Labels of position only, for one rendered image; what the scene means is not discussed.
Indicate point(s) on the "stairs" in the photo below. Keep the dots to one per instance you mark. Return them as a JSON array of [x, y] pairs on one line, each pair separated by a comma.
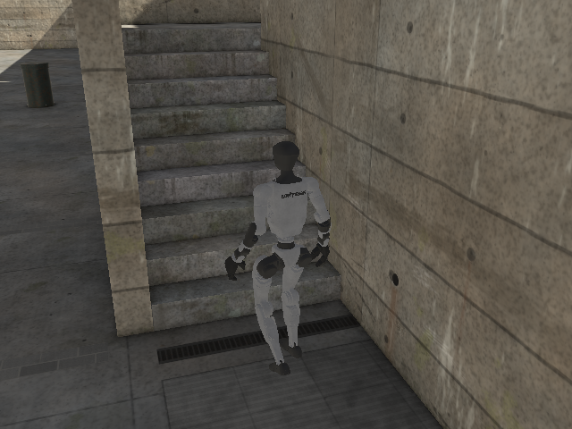
[[205, 117]]

